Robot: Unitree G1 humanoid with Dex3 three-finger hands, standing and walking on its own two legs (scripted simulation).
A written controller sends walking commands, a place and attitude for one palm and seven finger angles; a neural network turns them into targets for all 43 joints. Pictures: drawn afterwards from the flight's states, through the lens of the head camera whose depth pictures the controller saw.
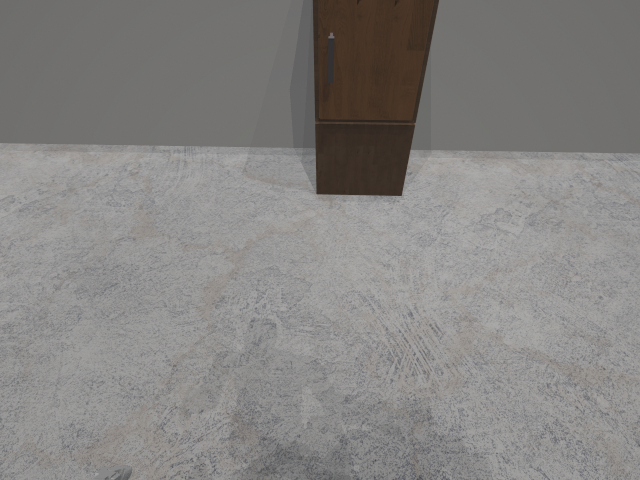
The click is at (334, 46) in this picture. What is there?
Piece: cupboard door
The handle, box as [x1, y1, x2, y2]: [328, 33, 333, 82]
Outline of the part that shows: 330,33 330,35 328,36 328,82 333,82 333,36 332,33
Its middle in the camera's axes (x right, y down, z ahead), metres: +0.03 -0.65 +1.38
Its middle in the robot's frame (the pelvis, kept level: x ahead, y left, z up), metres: +1.46 +0.04 -0.09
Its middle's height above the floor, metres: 0.68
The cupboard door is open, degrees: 0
